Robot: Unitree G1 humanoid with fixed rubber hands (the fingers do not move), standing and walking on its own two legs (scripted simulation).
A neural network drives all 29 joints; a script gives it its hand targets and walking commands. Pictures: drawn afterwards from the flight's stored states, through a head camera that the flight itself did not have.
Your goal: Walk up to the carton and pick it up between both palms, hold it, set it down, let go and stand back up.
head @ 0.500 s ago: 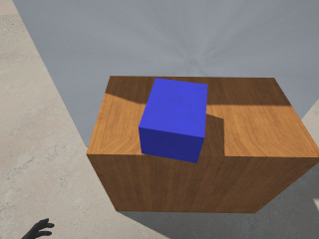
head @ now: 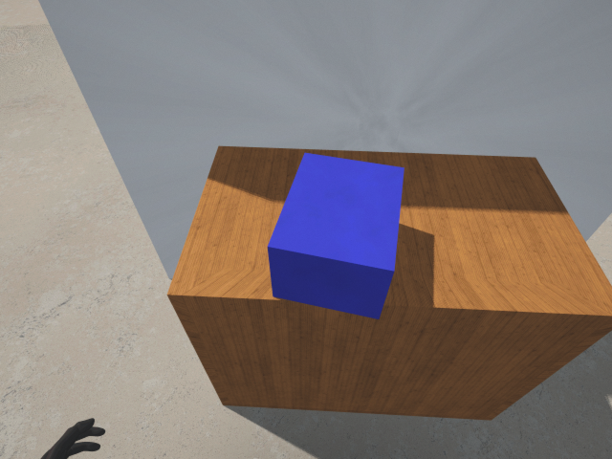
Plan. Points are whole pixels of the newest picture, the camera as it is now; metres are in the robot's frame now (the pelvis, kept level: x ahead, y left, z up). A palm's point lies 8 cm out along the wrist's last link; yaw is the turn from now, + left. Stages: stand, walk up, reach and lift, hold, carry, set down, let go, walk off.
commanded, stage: walk up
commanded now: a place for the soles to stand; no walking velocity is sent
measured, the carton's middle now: (339, 231) +0.51 -0.02 -0.03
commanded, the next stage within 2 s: reach and lift in 1.98 s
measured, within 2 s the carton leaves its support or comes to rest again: neither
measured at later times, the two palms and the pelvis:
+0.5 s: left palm out of the picture +0.13 +0.32 -0.06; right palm out of the picture +0.08 -0.37 -0.04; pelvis +0.02 -0.02 +0.00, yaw +1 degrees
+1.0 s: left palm out of the picture +0.12 +0.29 -0.07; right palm out of the picture +0.11 -0.38 -0.05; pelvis +0.02 -0.04 +0.00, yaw +1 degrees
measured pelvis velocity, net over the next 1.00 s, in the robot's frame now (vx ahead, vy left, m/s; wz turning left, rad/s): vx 0.02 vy -0.04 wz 0.02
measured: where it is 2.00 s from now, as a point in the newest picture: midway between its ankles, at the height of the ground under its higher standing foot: outside the picture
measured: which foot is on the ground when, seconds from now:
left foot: down 0.00-0.56, up 0.58-0.82, down 0.84-1.00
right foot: down 0.00-0.32, up 0.34-0.54, down 0.56-1.00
